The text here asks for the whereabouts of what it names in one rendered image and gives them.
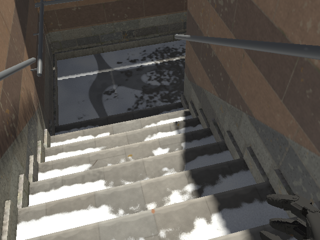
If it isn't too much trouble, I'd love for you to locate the right robot hand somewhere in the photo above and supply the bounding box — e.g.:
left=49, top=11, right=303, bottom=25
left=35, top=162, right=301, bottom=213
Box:
left=259, top=193, right=320, bottom=240

